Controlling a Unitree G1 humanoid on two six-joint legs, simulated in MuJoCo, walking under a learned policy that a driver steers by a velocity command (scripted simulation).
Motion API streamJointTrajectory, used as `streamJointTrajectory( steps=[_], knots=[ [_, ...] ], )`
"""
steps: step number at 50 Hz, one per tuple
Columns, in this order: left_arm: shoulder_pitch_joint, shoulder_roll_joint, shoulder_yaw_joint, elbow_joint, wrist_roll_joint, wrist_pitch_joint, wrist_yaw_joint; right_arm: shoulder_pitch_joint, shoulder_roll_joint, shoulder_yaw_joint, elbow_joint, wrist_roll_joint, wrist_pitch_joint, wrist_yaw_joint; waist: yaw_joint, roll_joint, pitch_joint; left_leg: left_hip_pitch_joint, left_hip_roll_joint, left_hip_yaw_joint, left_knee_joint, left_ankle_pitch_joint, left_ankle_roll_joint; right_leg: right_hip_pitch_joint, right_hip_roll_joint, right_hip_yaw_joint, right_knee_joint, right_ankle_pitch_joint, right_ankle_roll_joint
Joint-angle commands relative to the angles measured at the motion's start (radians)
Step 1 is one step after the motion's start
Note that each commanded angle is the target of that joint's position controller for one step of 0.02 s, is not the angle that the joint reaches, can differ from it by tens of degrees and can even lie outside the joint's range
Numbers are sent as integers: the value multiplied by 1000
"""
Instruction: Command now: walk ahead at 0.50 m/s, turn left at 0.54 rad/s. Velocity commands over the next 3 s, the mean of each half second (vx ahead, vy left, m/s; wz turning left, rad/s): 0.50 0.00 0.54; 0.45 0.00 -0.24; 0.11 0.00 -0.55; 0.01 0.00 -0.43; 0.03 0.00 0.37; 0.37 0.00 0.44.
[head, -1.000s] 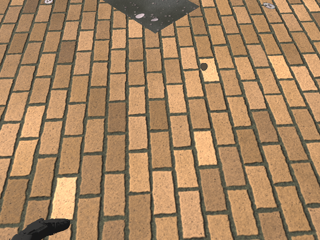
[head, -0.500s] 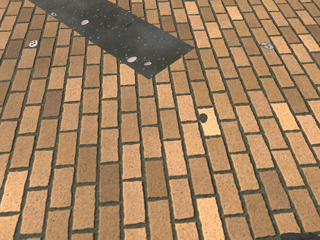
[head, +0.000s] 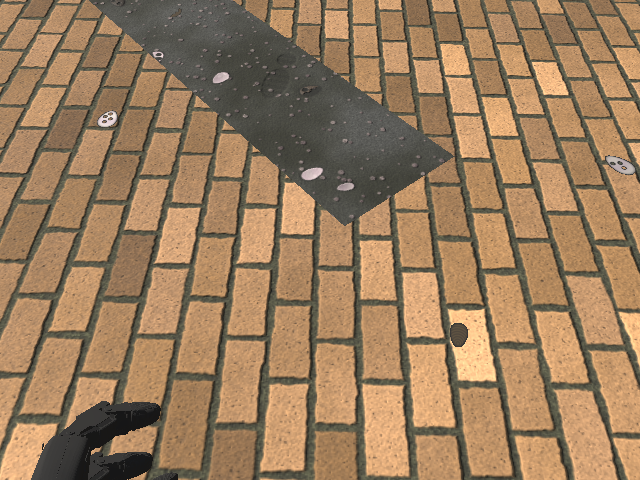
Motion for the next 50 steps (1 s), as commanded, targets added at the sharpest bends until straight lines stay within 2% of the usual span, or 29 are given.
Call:
streamJointTrajectory(
  steps=[1, 2, 3, 4, 5, 7, 9, 15, 18, 20, 22, 23, 24, 25, 26, 27, 28, 29, 30, 31, 33, 36, 40, 42, 44, 46, 48, 49, 50],
  knots=[
    [371, 250, 89, 28, -6, 7, 8, 80, -39, 13, -121, 12, -27, 0, 152, -333, -361, -633, 24, 71, 608, -147, -31, 851, -479, 724, -114, -312, -266],
    [316, 166, 68, 13, -14, 13, 9, 19, -128, -10, -103, 19, -24, 0, 166, -194, -207, -703, 91, 58, 691, -76, -40, 720, -443, 644, -152, -429, -230],
    [270, 132, 58, 8, -10, 20, 12, -69, -148, -17, -115, 10, -19, 2, 168, -112, -97, -700, 123, 97, 698, 8, -47, 589, -396, 490, -169, -363, -192],
    [229, 113, 49, 15, -4, 23, 11, -114, -134, -19, -127, 0, -17, 4, 149, -75, -24, -678, 150, 114, 663, 65, -54, 473, -352, 382, -201, -251, -178],
    [205, 94, 43, 24, 2, 22, 12, -132, -120, -22, -134, -5, -13, 8, 128, -88, 8, -651, 178, 117, 627, 105, -54, 401, -319, 301, -227, -170, -167],
    [190, 94, 44, 40, 3, 15, 11, -125, -74, -15, -141, 4, -4, 17, 106, -120, 22, -603, 204, 141, 596, 144, -57, 322, -288, 191, -275, -82, -167],
    [193, 118, 53, 60, -2, 6, 11, -155, -53, -9, -162, 0, 1, 21, 101, -100, 30, -626, 216, 149, 546, 193, -69, 308, -293, 118, -307, 0, -186],
    [215, 173, 64, 104, -7, 16, 15, -302, -30, 7, -204, -1, -18, 51, 146, -55, 48, -592, 203, 210, 225, 483, -62, 350, -264, -97, -316, 164, -159],
    [271, 202, 69, 134, -19, 30, 17, -394, -25, 12, -244, 2, -19, 69, 175, -49, 70, -586, 188, 249, 117, 491, -38, 424, -289, -140, -301, 184, -141],
    [288, 220, 75, 147, -29, 43, 18, -423, -39, 7, -268, 2, -17, 79, 169, -55, 75, -580, 170, 274, 74, 421, -11, 489, -311, -165, -259, 280, -125],
    [308, 245, 80, 158, -38, 56, 22, -395, -61, -6, -277, -7, -13, 80, 133, -80, 29, -459, 107, 320, 52, 309, 30, 515, -319, -191, -142, 590, -111],
    [317, 253, 79, 168, -40, 62, 23, -310, -87, -23, -262, -11, -11, 75, 73, -82, -26, -320, 70, 331, 23, 285, 58, 502, -315, -201, -20, 717, -103],
    [317, 236, 67, 174, -38, 64, 24, -150, -127, -49, -216, -8, -9, 63, -19, -58, -104, -70, 41, 328, -46, 360, 92, 407, -286, -229, 161, 712, -79],
    [330, 177, 39, 154, -8, 57, 23, 14, -212, -74, -183, -11, 1, 42, -76, 62, -224, 266, 213, 100, -21, 419, 146, 145, -237, -240, 471, 329, -44],
    [449, 62, -3, 133, 1, 37, 4, -12, -282, -70, -189, -13, -8, 39, 35, 270, -375, 506, 490, -436, -139, 254, 322, -199, -52, -135, 809, -539, 2],
    [345, 188, 28, 155, -42, 21, -5, 11, -183, -47, -198, -20, -18, 43, -53, 106, -403, 465, 496, -462, -212, 184, 298, -254, -74, 31, 899, -532, -11],
    [242, 205, 37, 111, -71, 16, -8, -36, -161, -36, -181, -28, -29, 45, -46, 93, -228, 330, 458, -274, -232, 269, 250, -317, -108, 19, 891, -452, -18],
    [217, 180, 30, 108, -60, 15, -2, -97, -139, -29, -169, -25, -36, 46, -1, 43, -141, 190, 411, -147, -249, 356, 212, -294, -154, 13, 813, -362, -18],
    [217, 175, 34, 116, -41, 22, 3, -150, -106, -20, -166, -29, -43, 47, 34, 51, -84, 82, 374, -57, -280, 422, 192, -254, -179, 12, 755, -305, -9],
    [261, 168, 37, 134, -40, 37, 3, -184, -81, -13, -168, -36, -52, 47, 71, 68, -68, 7, 350, 9, -321, 446, 180, -185, -196, 26, 734, -256, -2],
    [310, 125, 33, 158, -40, 67, 8, -208, -69, -15, -150, -36, -75, 48, 102, 61, -50, -66, 344, 85, -388, 474, 185, -139, -195, 28, 707, -204, 19],
    [256, 103, 33, 143, -36, 84, 15, -207, -77, -21, -113, -47, -91, 38, 102, 45, 16, -81, 330, 202, -437, 520, 166, -222, -185, 60, 607, -79, 42],
    [169, 79, 27, 119, -28, 72, -2, -200, -92, -24, -82, -44, -90, 24, 74, 42, 46, -44, 298, 336, -457, 539, 122, -225, -162, 26, 366, 144, 39],
    [101, 62, 17, 95, -25, 69, -14, -171, -107, -30, -59, -37, -85, 18, 44, 29, 73, -12, 314, 370, -467, 543, 114, -222, -154, -14, 276, 185, 27],
    [44, 55, 13, 61, -15, 67, -27, -156, -118, -33, -39, -31, -69, 10, 29, 20, 103, 38, 326, 409, -413, 694, 103, -230, -137, -50, 196, 172, 12],
    [30, 64, 17, 31, -10, 65, -43, -150, -136, -40, -27, -21, -45, -1, 34, 41, 81, 103, 343, 428, -328, 870, 87, -215, -110, -91, 159, 108, -5],
    [92, 97, 34, 25, -9, 67, -56, -173, -162, -47, -34, -8, -24, -16, 77, 84, 16, 150, 346, 436, -196, 1108, 60, -129, -55, -134, 151, 7, -36],
    [173, 125, 50, 39, -11, 69, -56, -191, -169, -50, -41, -3, -14, -23, 120, 94, -32, 147, 335, 440, -80, 1188, 42, -37, -19, -152, 144, -30, -55],
    [298, 171, 75, 66, -11, 69, -47, -213, -162, -47, -49, 1, -8, -27, 190, 72, -98, 96, 299, 454, 103, 1142, 8, 131, 15, -148, 69, 37, -87]
  ],
)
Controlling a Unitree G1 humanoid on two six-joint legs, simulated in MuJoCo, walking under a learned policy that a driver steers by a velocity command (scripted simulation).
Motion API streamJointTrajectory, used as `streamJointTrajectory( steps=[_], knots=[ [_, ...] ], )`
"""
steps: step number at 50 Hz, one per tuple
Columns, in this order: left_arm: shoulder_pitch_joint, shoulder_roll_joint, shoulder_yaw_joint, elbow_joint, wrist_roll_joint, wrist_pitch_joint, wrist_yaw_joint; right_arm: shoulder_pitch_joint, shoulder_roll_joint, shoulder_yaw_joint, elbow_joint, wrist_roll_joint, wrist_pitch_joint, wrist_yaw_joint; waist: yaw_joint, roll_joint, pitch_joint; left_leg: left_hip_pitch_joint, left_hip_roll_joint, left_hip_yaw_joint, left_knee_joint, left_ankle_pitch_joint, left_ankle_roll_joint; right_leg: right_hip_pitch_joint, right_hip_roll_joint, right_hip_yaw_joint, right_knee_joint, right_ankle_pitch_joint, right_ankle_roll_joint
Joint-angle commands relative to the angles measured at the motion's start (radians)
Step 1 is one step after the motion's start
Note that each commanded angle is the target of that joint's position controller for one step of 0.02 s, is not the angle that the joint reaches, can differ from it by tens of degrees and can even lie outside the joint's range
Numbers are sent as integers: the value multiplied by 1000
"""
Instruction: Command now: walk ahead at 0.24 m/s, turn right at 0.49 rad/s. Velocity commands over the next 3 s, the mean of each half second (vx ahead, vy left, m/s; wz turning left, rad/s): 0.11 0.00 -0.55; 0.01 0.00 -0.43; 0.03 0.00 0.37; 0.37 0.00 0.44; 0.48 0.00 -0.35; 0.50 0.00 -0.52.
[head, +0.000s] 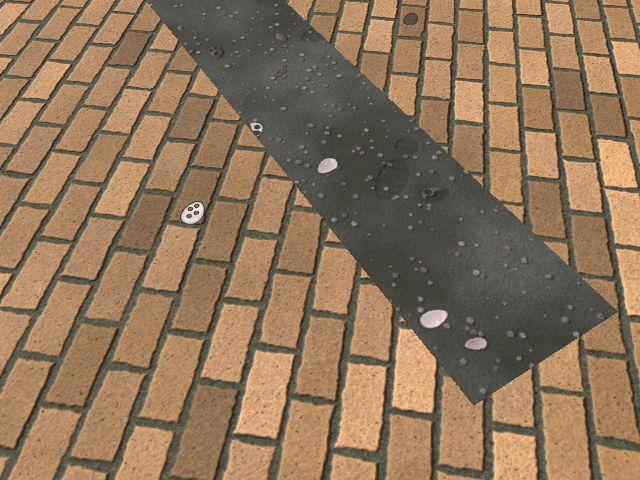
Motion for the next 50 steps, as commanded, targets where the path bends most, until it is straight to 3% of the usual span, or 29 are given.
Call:
streamJointTrajectory(
  steps=[1, 2, 3, 4, 5, 6, 7, 9, 12, 16, 18, 21, 23, 24, 25, 26, 27, 28, 29, 30, 32, 37, 42, 44, 45, 46, 47, 48, 50],
  knots=[
    [291, 245, 93, -10, 3, -3, 26, -45, -159, -33, -84, -1, -1, -16, 187, -2, -208, -221, 136, -35, 577, 802, 1, 488, 9, 88, -100, 323, -99],
    [253, 339, 102, -32, 12, 5, 46, 105, -22, 7, -107, -61, -16, 5, 48, -265, -329, -621, -39, -101, 955, -255, -75, 853, -258, 466, 32, 799, -290],
    [264, 302, 91, -79, 18, 2, 40, 97, -96, 7, -98, -31, -35, 23, 117, -134, -555, -683, -78, -335, 1110, -300, -71, 920, -352, 720, -84, 614, -406],
    [206, 251, 82, -98, 12, 3, 36, -26, -150, -8, -121, 9, -38, 27, 144, -36, -450, -731, -24, -367, 1085, -202, -46, 826, -301, 602, -143, 471, -357],
    [141, 206, 71, -98, -11, 6, 40, -84, -143, -7, -140, 6, -33, 16, 114, 23, -300, -767, 11, -343, 1002, -113, -40, 679, -248, 512, -176, 339, -302],
    [94, 173, 60, -106, -20, 12, 47, -101, -144, -9, -132, -10, -21, 2, 85, 49, -208, -746, 41, -337, 936, -64, -46, 533, -216, 459, -210, 275, -270],
    [70, 167, 58, -115, -8, 18, 53, -90, -152, -14, -137, -16, -6, -5, 53, 17, -171, -678, 53, -343, 884, -27, -48, 415, -189, 433, -240, 244, -258],
    [43, 174, 62, -126, 11, 24, 58, -52, -130, -13, -130, -22, 13, -9, 19, -25, -152, -596, 42, -326, 792, -5, -60, 293, -150, 381, -262, 276, -243],
    [58, 206, 73, -124, 6, 33, 76, -60, -101, -3, -128, -28, 19, -19, 24, -34, -192, -579, 21, -320, 651, 53, -90, 277, -125, 350, -236, 346, -231],
    [38, 208, 74, -139, -6, 66, 99, -126, -101, -3, -143, -19, 30, -16, 46, -73, -193, -561, 4, -340, 513, 162, -102, 256, -85, 393, -242, 1, -178],
    [38, 206, 74, -143, -4, 75, 101, -158, -99, -3, -153, -16, 25, -11, 60, -100, -168, -547, -7, -348, 439, 165, -98, 252, -76, 432, -241, -113, -166],
    [49, 200, 74, -147, -3, 84, 97, -171, -108, -8, -161, -11, 5, 0, 72, -130, -163, -503, -26, -352, 316, 127, -80, 301, -85, 500, -193, -55, -158],
    [31, 190, 70, -155, -13, 89, 97, -128, -111, -15, -150, -8, -9, 10, 42, -136, -166, -412, -30, -340, 136, 191, -54, 321, -68, 530, -137, 22, -133],
    [31, 174, 65, -159, -19, 93, 99, -95, -126, -23, -139, -11, -15, 12, 24, -123, -162, -322, 4, -344, 14, 299, -33, 289, -33, 515, -94, -20, -97],
    [75, 126, 51, -162, -11, 94, 98, -86, -193, -38, -147, -28, -11, 7, 51, 21, -188, -206, 193, -491, -25, 383, 37, 196, 41, 423, 61, -273, -40],
    [89, 123, 53, -195, -17, 86, 94, -108, -264, -56, -139, -60, 4, 6, 97, 334, -127, -183, 366, -729, -60, 601, 206, -21, 204, 217, 230, -577, 22],
    [108, 216, 79, -174, 4, 75, 91, -123, -201, -45, -163, -61, 3, 5, 71, 277, -141, -194, 428, -769, -50, 657, 281, -57, 135, 210, 473, -618, 70],
    [116, 246, 94, -150, -8, 78, 89, -148, -153, -31, -176, -52, 5, 0, 74, 193, -136, -209, 377, -662, -25, 655, 253, -54, 113, 205, 566, -555, 88],
    [129, 225, 95, -128, -12, 91, 93, -178, -131, -26, -181, -37, 9, -3, 85, 147, -118, -211, 309, -565, -6, 623, 207, -57, 100, 188, 609, -502, 109],
    [128, 204, 90, -126, -10, 102, 96, -189, -120, -22, -182, -22, 12, -6, 78, 147, -104, -201, 282, -512, 1, 616, 188, -82, 90, 178, 647, -454, 127],
    [101, 150, 73, -141, -20, 112, 91, -177, -123, -21, -177, -24, 24, -13, 61, 167, -85, -206, 236, -414, -15, 625, 184, -76, 77, 122, 609, -400, 148],
    [14, 112, 54, -197, -18, 107, 75, -141, -172, -44, -164, -26, 44, -17, 8, 226, -126, -130, 278, -346, -14, 636, 214, 12, 16, 57, 349, -391, 154],
    [58, 119, 58, -189, -10, 111, 59, -155, -199, -51, -144, 6, 44, 6, 27, 231, -129, -176, 296, -324, 28, 618, 205, 208, 35, 0, 55, -328, 94],
    [124, 109, 57, -154, -1, 106, 59, -134, -152, -30, -114, 23, 40, 12, 65, 174, -127, -279, 249, -290, 102, 529, 130, 419, 51, 10, -235, -95, 33],
    [149, 149, 60, -153, 5, 103, 69, -88, -82, -4, -103, -9, 31, 24, 45, 19, -183, -403, 177, -226, 218, 304, 36, 607, -86, 182, -252, 141, -1],
    [91, 190, 53, -173, 28, 99, 80, -73, -16, 25, -125, -49, 20, 38, 0, -231, -187, -542, 91, -176, 321, -103, -53, 612, -302, 371, -206, 385, -135],
    [95, 106, 32, -161, 55, 80, 74, -143, -82, 9, -122, -32, 26, 29, 72, -157, -200, -489, 111, -262, 398, -178, -75, 487, -318, 359, -232, 266, -222],
    [62, 96, 26, -143, 60, 63, 69, -155, -119, -3, -116, -9, 33, 27, 56, -137, -150, -487, 107, -273, 445, -152, -78, 455, -273, 306, -248, 186, -206],
    [14, 118, 32, -123, 42, 42, 73, -128, -141, -17, -78, -6, 53, 11, 54, -148, -104, -514, 96, -296, 505, -91, -87, 437, -233, 238, -257, 147, -160]
  ],
)
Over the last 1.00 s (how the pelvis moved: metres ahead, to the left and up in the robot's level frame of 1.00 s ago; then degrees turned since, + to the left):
0.52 0.11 0.00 6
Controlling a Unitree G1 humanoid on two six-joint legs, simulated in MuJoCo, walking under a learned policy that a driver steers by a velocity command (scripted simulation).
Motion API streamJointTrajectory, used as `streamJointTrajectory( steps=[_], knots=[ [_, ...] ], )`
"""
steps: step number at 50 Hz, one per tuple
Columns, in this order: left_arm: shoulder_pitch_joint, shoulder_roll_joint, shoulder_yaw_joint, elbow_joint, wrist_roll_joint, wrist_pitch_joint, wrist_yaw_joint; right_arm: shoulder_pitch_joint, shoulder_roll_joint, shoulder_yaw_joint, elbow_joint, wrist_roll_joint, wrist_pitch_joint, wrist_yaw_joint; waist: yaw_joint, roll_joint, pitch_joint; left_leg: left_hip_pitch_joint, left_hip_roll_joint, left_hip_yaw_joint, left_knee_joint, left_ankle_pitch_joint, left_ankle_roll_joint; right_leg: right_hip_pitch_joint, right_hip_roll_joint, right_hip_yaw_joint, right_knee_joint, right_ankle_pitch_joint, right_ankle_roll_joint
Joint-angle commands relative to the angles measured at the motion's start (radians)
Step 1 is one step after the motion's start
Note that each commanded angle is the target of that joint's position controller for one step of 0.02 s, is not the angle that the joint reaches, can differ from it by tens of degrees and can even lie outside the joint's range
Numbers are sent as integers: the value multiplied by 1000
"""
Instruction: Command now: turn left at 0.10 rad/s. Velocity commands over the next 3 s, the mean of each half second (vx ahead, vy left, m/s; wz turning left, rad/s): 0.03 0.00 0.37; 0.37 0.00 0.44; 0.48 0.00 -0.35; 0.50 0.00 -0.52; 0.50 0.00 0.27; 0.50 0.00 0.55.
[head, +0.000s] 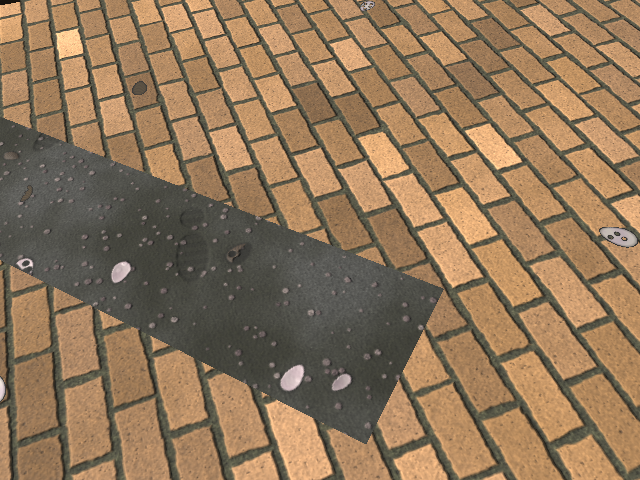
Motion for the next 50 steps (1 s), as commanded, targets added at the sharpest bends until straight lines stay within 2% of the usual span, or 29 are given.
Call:
streamJointTrajectory(
  steps=[1, 3, 5, 9, 12, 15, 17, 18, 19, 20, 21, 22, 23, 24, 26, 28, 31, 34, 37, 39, 42, 43, 44, 45, 46, 47, 48, 49, 50],
  knots=[
    [-38, 158, 40, -30, -3, -44, 12, -4, -126, -36, -39, 6, 7, -16, 30, -228, -76, -79, 1, -75, 163, 3, -22, 96, -274, 185, -169, 457, -172],
    [-37, 171, 48, -17, -10, -40, 24, 22, -130, -45, -31, 18, 13, -22, 30, -209, -66, -104, -27, -65, 253, 14, -30, 102, -280, 148, -163, 502, -189],
    [-34, 165, 50, -5, -17, -30, 35, 18, -113, -45, -36, 24, 19, -28, 42, -191, -56, -154, -29, -58, 278, 16, -35, 136, -296, 138, -168, 467, -204],
    [-50, 164, 57, 12, -18, -16, 45, -20, -69, -30, -67, 19, 29, -23, 58, -172, -57, -149, -5, -24, 177, 33, -34, 168, -320, 112, -173, 410, -216],
    [-59, 189, 68, 23, -19, -8, 42, -20, -71, -27, -88, 18, 30, -7, 58, -178, -78, -83, -9, 16, 90, 39, -14, 166, -340, 89, -161, 460, -222],
    [-71, 213, 76, 34, -34, -4, 39, 5, -81, -30, -98, 19, 33, 10, 40, -188, -91, -23, -21, 46, -12, 76, 24, 167, -358, 69, -127, 479, -201],
    [-94, 218, 79, 42, -52, -2, 40, 59, -81, -36, -86, 17, 34, 21, -2, -183, -98, 83, -48, 83, -190, 216, 69, 127, -334, 18, -55, 417, -142],
    [-52, 198, 77, 65, -57, -2, 38, 83, -105, -46, -81, 10, 32, 18, -6, -135, -97, 165, -65, 55, -298, 339, 105, 74, -291, -31, 25, 288, -76],
    [-20, 153, 68, 68, -31, -5, 33, 103, -200, -72, -90, 9, 29, 3, 15, 83, -98, 300, 77, -175, -382, 645, 174, -106, -192, -135, 257, 44, 26],
    [-137, 119, 51, -10, -4, -12, 36, 150, -293, -92, -100, -3, 13, 1, -25, 279, -96, 363, 297, -543, -431, 686, 392, -391, -10, -106, 487, -404, 97],
    [-175, 157, 64, -15, -18, -21, 31, 170, -245, -79, -105, -16, -15, 11, -62, 123, -139, 371, 307, -587, -486, 421, 453, -452, -22, 54, 637, -425, 86],
    [-162, 179, 73, -10, -44, -29, 20, 140, -209, -68, -100, -6, -36, 12, -31, 86, -98, 356, 260, -534, -521, 137, 402, -495, -54, 91, 643, -317, 57],
    [-145, 197, 83, 12, -52, -38, 15, 97, -178, -61, -104, 13, -45, 7, -9, 45, -45, 332, 214, -493, -548, -60, 345, -518, -79, 91, 607, -213, 42],
    [-141, 214, 89, 23, -45, -46, 16, 70, -154, -50, -108, 23, -48, -1, 0, 58, -7, 324, 193, -479, -574, -100, 317, -538, -87, 94, 559, -128, 43],
    [-130, 197, 88, 38, -37, -69, 9, 80, -143, -40, -115, 11, -52, -15, 10, 73, -3, 312, 144, -430, -606, -34, 293, -493, -73, 86, 502, 7, 55],
    [-132, 181, 85, 49, -37, -90, 5, 110, -148, -42, -116, 4, -64, -20, 4, 47, -13, 339, 125, -389, -607, 79, 288, -481, -61, 85, 410, 95, 69],
    [-153, 158, 76, 49, -37, -109, 1, 133, -164, -47, -111, 11, -71, -24, -6, 64, -5, 311, 99, -347, -599, 155, 283, -432, -43, 86, 252, 166, 98],
    [-185, 152, 68, 40, -45, -120, -8, 149, -182, -55, -108, 17, -66, -22, -23, 89, 14, 251, 86, -345, -585, 165, 285, -365, -28, 87, 131, 193, 119],
    [-229, 153, 60, 21, -52, -137, -20, 173, -191, -59, -101, 25, -59, -21, -43, 82, 30, 221, 91, -376, -551, 159, 290, -320, -19, 88, 49, 178, 117],
    [-226, 165, 59, 17, -57, -149, -27, 175, -188, -58, -101, 26, -55, -19, -39, 86, 25, 208, 93, -411, -524, 162, 285, -255, -12, 90, 6, 163, 104],
    [-134, 196, 68, 41, -58, -168, -34, 157, -160, -50, -103, 21, -50, -15, 12, 120, -7, 211, 98, -437, -453, 251, 263, -112, -11, 67, -48, 156, 63],
    [-63, 206, 75, 65, -52, -172, -31, 162, -130, -40, -100, 18, -49, -15, 45, 114, -37, 195, 69, -420, -394, 310, 244, -4, -7, 49, -85, 166, 39],
    [43, 235, 86, 87, -43, -175, -24, 161, -89, -24, -102, 7, -52, -14, 94, 91, -108, 152, 20, -361, -250, 380, 209, 152, -62, 93, -83, 147, -4],
    [189, 293, 94, 107, -24, -174, -19, 170, -28, -3, -125, -5, -56, -16, 134, -83, -231, -12, -71, -248, 63, 270, 155, 390, -238, 343, -114, 14, -92],
    [261, 363, 113, 153, -24, -166, -35, 242, -25, 0, -159, 26, -72, -23, 87, -404, -248, -297, -184, -180, 339, -87, 102, 523, -382, 790, -248, -212, -233],
    [217, 259, 85, 146, -52, -166, -42, 217, -121, -20, -135, 40, -81, -22, 93, -271, -130, -417, -127, -220, 452, -54, 101, 468, -380, 793, -277, -338, -238],
    [171, 205, 69, 135, -56, -159, -39, 137, -144, -24, -138, 34, -88, -14, 94, -205, -37, -446, -74, -180, 461, 37, 109, 387, -334, 635, -269, -262, -211],
    [141, 193, 61, 123, -45, -150, -36, 89, -128, -20, -141, 18, -98, -11, 87, -148, -17, -429, -41, -137, 435, 111, 112, 323, -288, 547, -280, -151, -198],
    [130, 178, 54, 120, -41, -142, -33, 45, -121, -21, -154, 3, -109, -6, 83, -130, 6, -422, -19, -122, 387, 160, 107, 275, -264, 499, -291, -44, -203]
  ],
)
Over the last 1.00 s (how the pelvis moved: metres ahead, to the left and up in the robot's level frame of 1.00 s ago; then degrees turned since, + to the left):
0.13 -0.01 0.01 -30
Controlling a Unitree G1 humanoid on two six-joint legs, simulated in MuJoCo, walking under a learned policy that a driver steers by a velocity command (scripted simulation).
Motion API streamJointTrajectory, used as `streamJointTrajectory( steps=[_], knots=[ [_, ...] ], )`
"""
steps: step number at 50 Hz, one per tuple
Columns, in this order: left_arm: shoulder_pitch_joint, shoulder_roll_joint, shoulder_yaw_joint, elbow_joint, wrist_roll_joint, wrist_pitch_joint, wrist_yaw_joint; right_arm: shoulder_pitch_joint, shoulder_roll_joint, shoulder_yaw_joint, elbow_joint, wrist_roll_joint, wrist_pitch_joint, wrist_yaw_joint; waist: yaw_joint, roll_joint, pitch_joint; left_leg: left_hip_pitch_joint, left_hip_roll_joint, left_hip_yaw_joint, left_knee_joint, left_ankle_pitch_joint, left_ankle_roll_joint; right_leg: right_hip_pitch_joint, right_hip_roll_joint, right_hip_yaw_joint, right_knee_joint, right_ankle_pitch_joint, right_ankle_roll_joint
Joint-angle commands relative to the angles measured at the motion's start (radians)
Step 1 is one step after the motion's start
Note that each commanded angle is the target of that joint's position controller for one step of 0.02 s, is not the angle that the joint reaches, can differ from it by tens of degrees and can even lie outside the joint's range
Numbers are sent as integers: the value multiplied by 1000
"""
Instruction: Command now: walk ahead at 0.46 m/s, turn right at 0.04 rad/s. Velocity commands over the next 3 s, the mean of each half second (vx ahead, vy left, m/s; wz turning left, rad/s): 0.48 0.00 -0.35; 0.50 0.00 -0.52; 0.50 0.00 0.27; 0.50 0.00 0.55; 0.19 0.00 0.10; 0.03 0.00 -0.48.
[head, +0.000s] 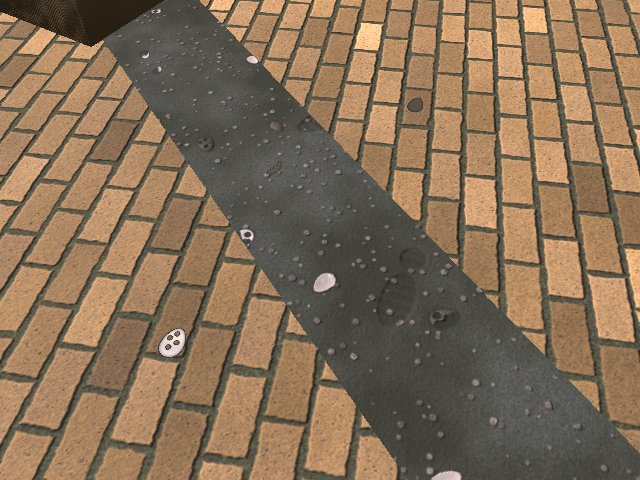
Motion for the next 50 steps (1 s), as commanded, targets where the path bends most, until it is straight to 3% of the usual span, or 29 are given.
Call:
streamJointTrajectory(
  steps=[1, 4, 7, 10, 12, 14, 15, 16, 17, 18, 19, 20, 21, 23, 25, 29, 32, 36, 38, 39, 40, 41, 42, 43, 44, 45, 46, 48, 50],
  knots=[
    [72, 109, 16, -36, 6, 11, 9, -111, -108, -29, -116, -23, -50, 11, 44, -125, 41, -389, 109, 6, 23, 114, -6, 267, -271, 406, -249, -23, -200],
    [102, 128, 18, -28, -14, 19, 28, -159, -55, -10, -148, -29, -57, 23, 37, -151, 38, -347, 101, 54, -161, 121, -46, 210, -239, 328, -273, 123, -217],
    [121, 170, 30, -24, -19, 32, 45, -261, -19, 9, -176, -25, -67, 35, 58, -138, 49, -225, 62, 85, -391, 268, -75, 113, -201, 254, -271, 185, -191],
    [175, 176, 32, -14, -24, 45, 50, -317, -44, 1, -188, -10, -73, 43, 73, -141, 40, -99, 25, 76, -506, 417, -83, 79, -209, 266, -246, 195, -162],
    [187, 176, 33, -13, -30, 50, 53, -317, -71, -11, -193, -5, -74, 41, 53, -147, 39, -41, 29, 50, -556, 421, -67, 100, -230, 304, -211, 165, -134],
    [176, 172, 34, -20, -26, 55, 55, -249, -102, -30, -177, -4, -74, 33, -3, -145, 13, 91, 29, 59, -602, 389, -33, 94, -218, 305, -121, 220, -101],
    [174, 151, 27, -27, -18, 55, 52, -158, -131, -47, -157, -10, -74, 24, -53, -134, -42, 233, 42, 63, -622, 364, -7, 64, -168, 276, 3, 286, -73],
    [163, 93, 6, -54, 2, 54, 48, -7, -185, -65, -143, -25, -72, 14, -123, -57, -177, 463, 189, -73, -607, 284, 54, -46, -107, 226, 267, 159, -39],
    [291, -8, -22, -83, -14, 43, 50, 80, -266, -81, -119, -40, -56, 17, -77, 249, -333, 736, 436, -490, -693, 91, 193, -328, 23, 110, 607, -305, 16],
    [302, 76, -8, -72, -37, 43, 52, 72, -190, -66, -109, -30, -52, 26, -73, 248, -288, 681, 460, -666, -786, -100, 217, -459, -35, 130, 773, -365, 22],
    [219, 137, 11, -76, -44, 48, 52, 13, -124, -48, -112, -23, -52, 26, -77, 139, -141, 562, 418, -517, -800, -92, 182, -501, -80, 125, 822, -273, 20],
    [164, 138, 13, -83, -34, 54, 53, -40, -95, -39, -110, -24, -51, 27, -60, 75, -64, 450, 373, -369, -807, 45, 161, -480, -116, 98, 812, -196, 25],
    [133, 128, 15, -90, -22, 58, 50, -78, -66, -31, -101, -29, -50, 29, -41, 59, -15, 362, 330, -266, -830, 157, 152, -455, -139, 94, 773, -149, 28],
    [123, 94, 14, -102, -23, 74, 40, -117, -55, -31, -86, -37, -59, 28, -6, 88, 21, 258, 289, -131, -884, 270, 143, -388, -173, 82, 724, -98, 33],
    [94, 62, 8, -123, -19, 88, 35, -120, -68, -39, -68, -27, -71, 28, 3, 63, 38, 229, 294, -54, -920, 356, 160, -397, -181, 72, 678, -63, 42],
    [6, 46, -4, -164, -10, 86, 17, -116, -113, -55, -35, -25, -72, 22, -6, 20, 56, 249, 289, 85, -947, 458, 164, -414, -184, 58, 470, 113, 51],
    [-95, 41, -12, -194, -11, 76, -4, -94, -144, -63, -14, -17, -62, 15, -42, 1, 77, 261, 278, 180, -947, 482, 139, -365, -163, 2, 308, 232, 36],
    [-194, 61, -9, -248, -13, 79, -22, -40, -181, -76, 21, 4, -41, 14, -59, 0, 101, 372, 311, 237, -900, 558, 109, -363, -140, -43, 201, 175, -8],
    [-176, 90, 6, -263, -9, 84, -26, -37, -211, -84, 26, 11, -26, 10, -29, 26, 62, 420, 313, 273, -786, 850, 88, -284, -85, -96, 183, 72, -48],
    [-112, 117, 22, -255, -7, 88, -24, -38, -225, -87, 25, 15, -17, 7, 14, 40, 11, 425, 305, 294, -667, 1014, 76, -184, -44, -127, 179, 25, -72],
    [32, 159, 49, -221, -11, 93, -17, -49, -220, -83, 20, 20, -9, 4, 99, 30, -66, 366, 277, 326, -474, 1075, 50, 19, 2, -144, 127, 59, -107],
    [215, 229, 84, -174, -15, 104, 1, -35, -187, -67, 7, 4, -12, -2, 180, -23, -159, 155, 239, 331, -194, 877, 8, 326, -31, -40, 113, 84, -152],
    [200, 358, 102, -179, -27, 100, 13, 72, -35, -16, -53, -46, -31, 13, 54, -316, -240, -318, 54, 281, 187, -98, -64, 676, -313, 518, 61, -36, -336],
    [230, 289, 78, -218, -19, 82, 9, -9, -95, -16, -64, -17, -68, 24, 124, -212, -404, -429, 7, 32, 322, -194, -58, 733, -399, 829, -115, -221, -399],
    [200, 225, 59, -202, -10, 66, 3, -124, -160, -34, -95, 24, -85, 30, 146, -142, -251, -507, 56, 15, 308, -89, -38, 638, -369, 688, -155, -171, -337],
    [148, 202, 52, -199, -11, 58, 4, -145, -147, -26, -103, 19, -95, 25, 103, -87, -150, -484, 96, 23, 222, 2, -27, 493, -328, 569, -156, -84, -304],
    [73, 154, 36, -204, -8, 58, 7, -127, -143, -27, -79, -5, -93, 19, 55, -47, -93, -417, 139, 32, 138, 59, -33, 356, -298, 450, -155, 44, -272],
    [10, 109, 17, -216, 16, 52, 14, -72, -143, -31, -51, -15, -68, 23, 2, -89, -66, -282, 177, 37, 72, 121, -48, 194, -263, 334, -195, 231, -258],
    [21, 122, 16, -186, 13, 38, 17, -53, -108, -23, -34, -17, -45, 24, -8, -83, -49, -250, 181, 62, 23, 157, -69, 120, -257, 241, -230, 342, -261]
  ],
)
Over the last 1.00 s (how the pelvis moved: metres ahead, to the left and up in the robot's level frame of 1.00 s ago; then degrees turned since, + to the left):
0.18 0.06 0.00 28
